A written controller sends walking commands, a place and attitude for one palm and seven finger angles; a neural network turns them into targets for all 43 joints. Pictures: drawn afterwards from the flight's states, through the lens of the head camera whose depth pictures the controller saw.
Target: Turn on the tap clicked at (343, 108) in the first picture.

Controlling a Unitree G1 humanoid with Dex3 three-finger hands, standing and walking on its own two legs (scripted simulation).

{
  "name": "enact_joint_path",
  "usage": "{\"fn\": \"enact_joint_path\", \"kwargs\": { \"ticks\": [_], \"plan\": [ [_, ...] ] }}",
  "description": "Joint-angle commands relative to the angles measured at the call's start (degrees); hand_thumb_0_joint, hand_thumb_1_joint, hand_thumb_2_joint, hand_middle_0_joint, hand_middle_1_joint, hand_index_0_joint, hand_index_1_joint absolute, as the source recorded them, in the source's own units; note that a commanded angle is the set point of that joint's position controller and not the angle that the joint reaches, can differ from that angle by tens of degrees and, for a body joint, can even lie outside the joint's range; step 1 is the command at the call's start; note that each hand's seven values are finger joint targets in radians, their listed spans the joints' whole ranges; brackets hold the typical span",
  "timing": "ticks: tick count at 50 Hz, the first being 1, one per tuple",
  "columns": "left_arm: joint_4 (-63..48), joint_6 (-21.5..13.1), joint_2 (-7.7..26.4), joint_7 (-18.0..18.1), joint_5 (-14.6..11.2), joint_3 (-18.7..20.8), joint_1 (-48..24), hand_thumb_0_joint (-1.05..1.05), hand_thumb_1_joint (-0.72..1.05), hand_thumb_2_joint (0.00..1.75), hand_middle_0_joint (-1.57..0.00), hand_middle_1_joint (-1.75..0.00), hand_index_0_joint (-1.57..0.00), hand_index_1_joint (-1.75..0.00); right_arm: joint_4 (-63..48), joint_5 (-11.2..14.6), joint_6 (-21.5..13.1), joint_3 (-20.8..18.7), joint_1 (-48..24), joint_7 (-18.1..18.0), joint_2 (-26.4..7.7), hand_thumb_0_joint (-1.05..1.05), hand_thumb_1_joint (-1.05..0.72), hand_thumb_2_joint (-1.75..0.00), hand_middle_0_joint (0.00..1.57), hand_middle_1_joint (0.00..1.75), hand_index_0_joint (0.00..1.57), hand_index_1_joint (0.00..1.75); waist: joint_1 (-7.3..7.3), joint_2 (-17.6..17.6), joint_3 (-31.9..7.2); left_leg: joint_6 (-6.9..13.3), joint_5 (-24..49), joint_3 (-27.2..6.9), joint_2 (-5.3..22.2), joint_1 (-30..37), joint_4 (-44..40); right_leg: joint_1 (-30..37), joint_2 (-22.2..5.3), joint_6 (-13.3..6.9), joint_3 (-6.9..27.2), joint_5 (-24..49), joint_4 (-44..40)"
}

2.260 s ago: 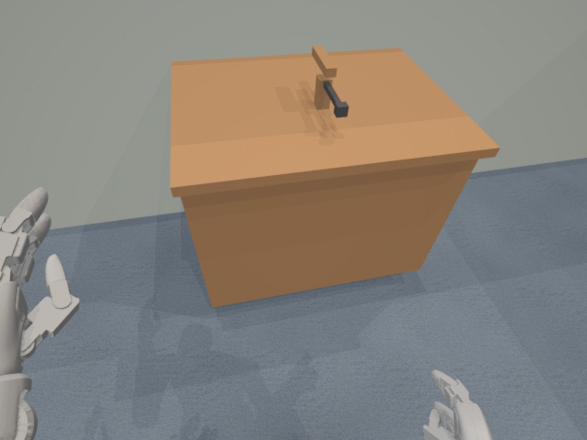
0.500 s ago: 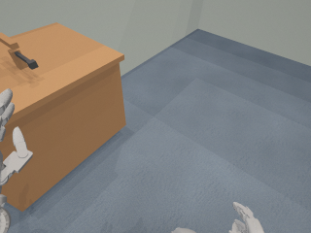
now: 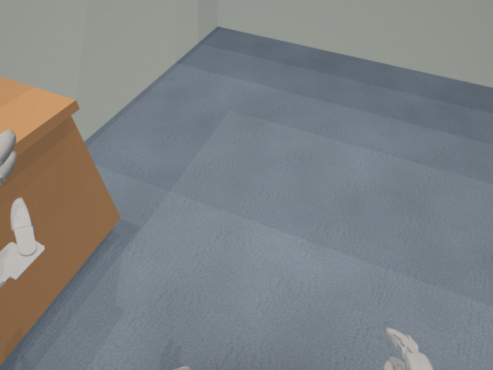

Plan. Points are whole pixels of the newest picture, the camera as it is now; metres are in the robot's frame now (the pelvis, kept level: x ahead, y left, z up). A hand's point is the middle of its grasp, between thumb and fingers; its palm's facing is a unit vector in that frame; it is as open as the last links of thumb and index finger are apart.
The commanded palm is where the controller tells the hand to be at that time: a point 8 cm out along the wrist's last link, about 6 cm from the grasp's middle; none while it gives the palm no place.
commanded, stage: walk to a spot facing it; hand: left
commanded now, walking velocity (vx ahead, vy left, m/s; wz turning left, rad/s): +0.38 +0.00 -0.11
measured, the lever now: out of the picture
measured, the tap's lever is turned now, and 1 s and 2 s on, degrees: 0 0 0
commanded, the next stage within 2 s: turn to face it in 0.40 s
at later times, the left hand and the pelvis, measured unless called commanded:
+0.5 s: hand (133, 155) +0.36 +0.18 +0.18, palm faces +0.36 -0.81 -0.45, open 7.4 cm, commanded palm +0.30 +0.23 +0.19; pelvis +0.13 -0.05 +0.01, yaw -1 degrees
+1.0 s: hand (130, 141) +0.37 +0.18 +0.19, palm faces +0.53 -0.69 -0.49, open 7.4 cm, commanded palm +0.32 +0.21 +0.19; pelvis +0.21 -0.09 +0.00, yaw +10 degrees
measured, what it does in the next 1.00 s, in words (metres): walks ahead: right foot, then left foot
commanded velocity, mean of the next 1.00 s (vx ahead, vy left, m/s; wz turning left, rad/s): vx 0.13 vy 0.00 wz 0.34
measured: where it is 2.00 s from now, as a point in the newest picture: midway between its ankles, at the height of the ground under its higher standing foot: outside the picture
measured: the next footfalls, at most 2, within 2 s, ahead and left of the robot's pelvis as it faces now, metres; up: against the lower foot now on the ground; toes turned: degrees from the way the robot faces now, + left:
right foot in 0.30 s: +0.16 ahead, -0.13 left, +0.00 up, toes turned -14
left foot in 0.68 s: +0.31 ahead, +0.08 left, +0.00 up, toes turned +11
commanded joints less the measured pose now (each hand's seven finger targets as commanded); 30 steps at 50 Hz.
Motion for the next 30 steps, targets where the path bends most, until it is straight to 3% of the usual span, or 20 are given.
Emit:
{"fn": "enact_joint_path", "kwargs": {
  "ticks": [1, 2, 3, 4, 5, 7, 9, 11, 13, 14, 15, 16, 17, 18, 20, 22, 23, 26, 28, 30],
  "plan": [
    [-5.17, -2.79, 5.56, 1.77, -0.17, 5.05, -8.19, 0.00, 0.90, 0.90, -0.20, -0.30, -0.20, -0.30, -9.71, -0.19, -3.94, -1.87, -5.36, -2.09, -5.15, 0.00, -0.90, -0.90, 0.20, 0.30, 0.20, 0.30, 0.50, 17.62, -5.29, 7.12, -10.67, -20.22, 11.79, 19.74, -21.03, -15.22, 0.38, -0.25, 1.51, -12.54, 10.47],
    [-4.32, -3.20, 6.38, 1.13, 0.23, 3.84, -11.73, 0.00, 0.90, 0.90, -0.20, -0.30, -0.20, -0.30, -9.07, -0.12, -4.27, -1.04, -6.65, -2.04, -4.30, 0.00, -0.90, -0.90, 0.20, 0.30, 0.20, 0.30, -0.19, 24.71, -3.07, 10.53, -23.62, -30.91, 18.82, 14.26, -28.99, -17.98, 0.40, 0.70, -0.42, -16.75, 23.09],
    [-1.76, -3.24, 6.98, 0.90, 0.87, 4.16, -12.81, 0.00, 0.90, 0.90, -0.20, -0.30, -0.20, -0.30, -8.80, -0.44, -5.13, -0.49, -6.50, -1.89, -2.77, 0.00, -0.90, -0.90, 0.20, 0.30, 0.20, 0.30, -0.50, 20.33, 0.86, 12.61, -26.09, -33.45, 20.03, 9.77, -30.94, -19.87, -2.41, 0.67, 2.33, -12.89, 28.09],
    [-0.63, -2.92, 5.78, 0.44, 1.08, 2.67, -12.04, 0.00, 0.90, 0.90, -0.20, -0.30, -0.20, -0.30, -8.13, -0.42, -5.56, -0.91, -5.85, -1.57, -2.97, 0.00, -0.90, -0.90, 0.20, 0.30, 0.20, 0.30, -0.26, 15.42, 1.93, 12.65, -21.21, -29.34, 18.80, 9.85, -28.76, -20.93, -3.86, 0.90, 2.68, -10.87, 28.73],
    [-1.73, -2.63, 5.07, 0.21, 1.01, 1.71, -11.18, 0.00, 0.90, 0.90, -0.20, -0.30, -0.20, -0.30, -7.92, -0.22, -5.79, -1.16, -5.76, -1.33, -3.19, 0.00, -0.90, -0.90, 0.20, 0.30, 0.20, 0.30, 0.56, 12.90, 0.86, 11.69, -15.23, -22.90, 17.02, 11.52, -26.31, -20.60, -4.39, 1.32, 1.44, -9.75, 26.70],
    [-5.93, -1.90, 4.69, 0.27, 1.08, 0.96, -10.28, 0.00, 0.90, 0.90, -0.20, -0.30, -0.20, -0.30, -8.04, -0.31, -6.15, -1.15, -5.42, -1.17, -3.50, 0.00, -0.90, -0.90, 0.20, 0.30, 0.20, 0.30, 1.14, 13.86, -2.17, 9.42, -4.24, -13.31, 13.73, 12.92, -23.22, -15.64, -4.27, 1.79, -1.61, -7.34, 18.55],
    [-7.16, -1.01, 4.60, 0.62, 1.03, 0.85, -8.22, 0.00, 0.90, 0.90, -0.20, -0.30, -0.20, -0.30, -8.31, -0.46, -6.31, -0.84, -4.78, -0.86, -3.42, 0.00, -0.90, -0.90, 0.20, 0.30, 0.20, 0.30, 0.92, 15.83, -3.46, 8.23, 3.43, -8.24, 12.31, 11.78, -21.68, -9.31, -2.90, 2.12, -4.86, -6.38, 10.20],
    [-6.85, -0.31, 6.10, 1.22, 0.89, 2.58, -8.04, 0.00, 0.90, 0.90, -0.20, -0.30, -0.20, -0.30, -8.57, -0.49, -6.20, -0.66, -5.39, -0.72, -3.12, 0.00, -0.90, -0.90, 0.20, 0.30, 0.20, 0.30, 1.24, 16.20, -4.17, 7.08, 4.33, -4.86, 11.72, 10.35, -18.58, -3.43, -1.35, 2.28, -7.80, -4.73, 2.66],
    [-6.25, 0.44, 7.26, 1.50, 0.65, 4.01, -8.15, 0.00, 0.90, 0.90, -0.20, -0.30, -0.20, -0.30, -8.88, -0.22, -5.40, -0.55, -6.11, -0.92, -2.51, 0.00, -0.90, -0.90, 0.20, 0.30, 0.20, 0.30, 1.98, 12.52, -6.73, 5.41, 3.79, -1.18, 9.62, 7.18, -9.92, 6.22, -0.37, 1.83, -8.69, -0.94, -5.30],
    [-4.85, 0.78, 7.60, 1.56, 0.74, 4.42, -8.37, 0.00, 0.90, 0.90, -0.20, -0.30, -0.20, -0.30, -8.63, -0.05, -4.95, -0.49, -6.04, -0.88, -1.85, 0.00, -0.90, -0.90, 0.20, 0.30, 0.20, 0.30, 2.30, 6.61, -7.47, 4.33, 3.57, 0.95, 6.95, 1.59, -0.14, 12.33, -2.96, 0.11, -3.74, -0.92, -8.85],
    [-4.51, 0.92, 9.81, 1.86, 0.89, 5.92, -8.90, 0.00, 0.90, 0.90, -0.20, -0.30, -0.20, -0.30, -8.96, 0.32, -4.28, -0.31, -5.74, -0.66, -0.15, 0.00, -0.90, -0.90, 0.20, 0.30, 0.20, 0.30, 2.32, -8.37, -9.28, 2.19, -1.82, 4.79, 0.96, -9.71, 16.88, 19.47, -14.34, -5.46, 15.21, -0.08, -13.93],
    [-4.21, 1.30, 11.44, 2.05, -0.04, 8.26, -9.39, 0.00, 0.90, 0.90, -0.20, -0.30, -0.20, -0.30, -10.07, 0.29, -4.77, -0.24, -8.22, -0.43, -0.71, 0.00, -0.90, -0.90, 0.20, 0.30, 0.20, 0.30, 3.69, -16.66, -8.89, 0.60, -12.92, 0.49, -3.47, -19.07, 29.08, 20.56, -22.75, -10.68, 31.57, 4.74, -18.77],
    [-3.58, 1.09, 10.12, 1.50, -0.63, 7.17, -9.57, 0.00, 0.90, 0.90, -0.20, -0.30, -0.20, -0.30, -8.96, 0.26, -4.72, -0.83, -8.12, -0.14, -1.88, 0.00, -0.90, -0.90, 0.20, 0.30, 0.20, 0.30, 2.83, -10.73, -8.00, 0.39, -11.12, -6.05, -1.31, -18.78, 33.09, 16.71, -23.75, -11.07, 31.83, -2.30, -20.05],
    [-2.96, 0.92, 10.41, 1.22, -0.73, 7.29, -7.10, 0.00, 0.90, 0.90, -0.20, -0.30, -0.20, -0.30, -8.39, 0.55, -4.15, -0.14, -8.23, -0.13, -1.17, 0.00, -0.90, -0.90, 0.20, 0.30, 0.20, 0.30, 2.65, -7.74, -5.00, 0.00, -8.58, -7.44, -0.09, -21.18, 36.14, 15.31, -24.72, -12.10, 31.14, -2.43, -20.45],
    [-3.48, -0.23, 8.78, 1.00, -0.43, 6.71, -5.05, 0.00, 0.90, 0.90, -0.20, -0.30, -0.20, -0.30, -6.83, 0.36, -2.80, 0.46, -8.36, 0.01, -0.84, 0.00, -0.90, -0.90, 0.20, 0.30, 0.20, 0.30, 1.77, -3.96, -4.33, -1.14, -2.67, -7.12, 0.99, -21.09, 36.13, 14.52, -21.52, -9.88, 17.11, 10.85, -18.60],
    [-5.30, -1.11, 7.50, 0.94, -0.12, 5.43, -5.92, 0.00, 0.90, 0.90, -0.20, -0.30, -0.20, -0.30, -6.91, 0.46, -2.23, 0.23, -8.81, -0.17, -0.65, 0.00, -0.90, -0.90, 0.20, 0.30, 0.20, 0.30, 1.39, -4.48, -5.99, -1.11, -1.47, -5.88, 1.45, -18.31, 28.18, 15.71, -20.05, -8.15, 7.97, 22.29, -16.19],
    [-5.38, -1.17, 7.60, 1.09, 0.03, 5.42, -5.58, 0.00, 0.90, 0.90, -0.20, -0.30, -0.20, -0.30, -7.41, 0.28, -2.01, 0.04, -8.48, -0.20, -0.99, 0.00, -0.90, -0.90, 0.20, 0.30, 0.20, 0.30, 1.35, -4.55, -5.17, -0.66, -0.53, -4.67, 1.45, -14.45, 22.60, 12.28, -19.38, -7.33, 4.92, 23.81, -16.07],
    [-8.75, -1.39, 7.60, 1.95, -0.01, 5.40, -4.25, 0.00, 0.90, 0.90, -0.20, -0.30, -0.20, -0.30, -9.16, -0.13, -2.67, -0.19, -8.05, -0.25, -0.18, 0.00, -0.90, -0.90, 0.20, 0.30, 0.20, 0.30, 3.14, -5.40, -7.02, 0.25, 1.59, 1.60, -1.41, -7.28, 6.95, 14.34, -18.09, -6.81, 0.75, 31.15, -13.39],
    [-10.48, -1.18, 7.61, 2.62, 0.02, 5.12, -4.51, 0.00, 0.90, 0.90, -0.20, -0.30, -0.20, -0.30, -10.10, -0.24, -3.06, -0.42, -7.68, -0.51, 0.15, 0.00, -0.90, -0.90, 0.20, 0.30, 0.20, 0.30, 3.45, -6.28, -7.69, 0.49, 3.77, 3.39, -3.04, -3.26, 1.78, 14.96, -18.44, -5.80, -1.28, 34.60, -10.82],
    [-10.64, -0.95, 8.18, 3.28, 0.06, 5.63, -4.30, 0.00, 0.90, 0.90, -0.20, -0.30, -0.20, -0.30, -10.15, -0.33, -3.14, -0.98, -6.14, -0.88, -0.25, 0.00, -0.90, -0.90, 0.20, 0.30, 0.20, 0.30, 2.61, -5.16, -8.62, 0.52, 7.90, 5.33, -5.23, 2.46, -3.73, 13.56, -17.66, -4.04, -3.45, 36.89, -5.64]
  ]
}}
